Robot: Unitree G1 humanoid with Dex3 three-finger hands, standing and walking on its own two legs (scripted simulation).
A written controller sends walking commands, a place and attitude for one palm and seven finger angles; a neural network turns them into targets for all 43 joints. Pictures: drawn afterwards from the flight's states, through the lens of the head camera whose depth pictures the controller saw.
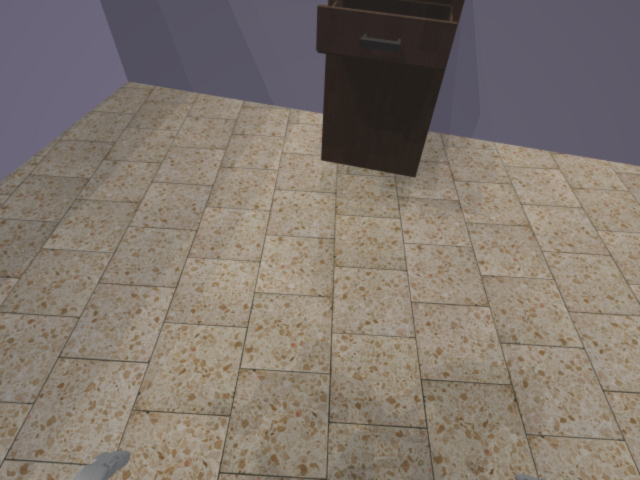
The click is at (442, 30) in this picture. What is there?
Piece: drawer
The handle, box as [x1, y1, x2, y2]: [359, 34, 400, 52]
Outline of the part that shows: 360,38 359,46 398,52 400,39 398,39 397,41 369,38 366,36 366,34 364,34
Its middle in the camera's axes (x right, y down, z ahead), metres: +0.19 -0.64 +1.26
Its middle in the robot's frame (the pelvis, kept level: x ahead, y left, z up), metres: +1.38 -0.13 -0.02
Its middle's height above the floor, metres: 0.74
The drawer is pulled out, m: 0.28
